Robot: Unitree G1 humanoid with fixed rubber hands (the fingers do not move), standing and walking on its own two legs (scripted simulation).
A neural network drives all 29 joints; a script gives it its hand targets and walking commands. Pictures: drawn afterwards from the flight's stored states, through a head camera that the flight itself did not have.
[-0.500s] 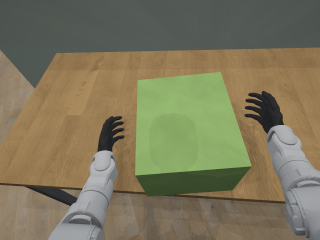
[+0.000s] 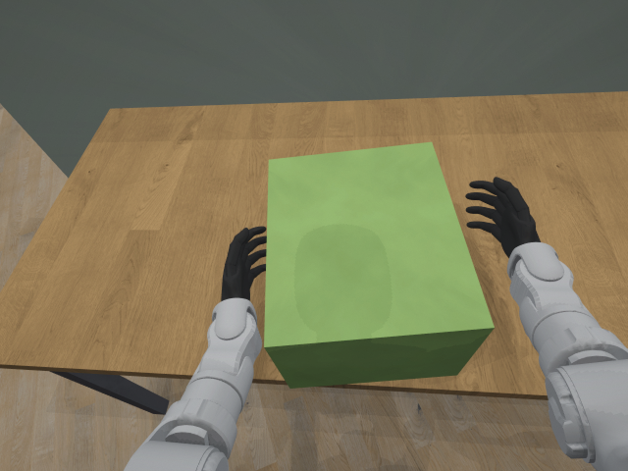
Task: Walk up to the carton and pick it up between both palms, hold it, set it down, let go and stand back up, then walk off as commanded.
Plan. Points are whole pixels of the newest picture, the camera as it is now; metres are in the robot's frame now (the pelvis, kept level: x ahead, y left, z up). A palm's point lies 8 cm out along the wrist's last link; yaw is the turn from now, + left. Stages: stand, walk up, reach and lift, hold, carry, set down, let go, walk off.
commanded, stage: reach and lift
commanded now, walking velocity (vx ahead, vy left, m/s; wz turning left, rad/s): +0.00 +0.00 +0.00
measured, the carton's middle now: (361, 265) +0.42 +0.01 -0.03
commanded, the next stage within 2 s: none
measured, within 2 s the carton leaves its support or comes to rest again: leaves its support in 1.42 s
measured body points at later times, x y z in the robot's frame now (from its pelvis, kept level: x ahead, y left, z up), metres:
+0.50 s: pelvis +0.00 +0.00 +0.00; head +0.09 -0.02 +0.44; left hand +0.36 +0.18 +0.01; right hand +0.45 -0.16 +0.02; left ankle +0.02 +0.13 -0.73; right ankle -0.02 -0.12 -0.73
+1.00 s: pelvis +0.00 +0.00 +0.00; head +0.09 -0.02 +0.44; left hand +0.36 +0.17 +0.00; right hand +0.45 -0.15 +0.02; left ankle +0.02 +0.13 -0.73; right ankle -0.02 -0.12 -0.73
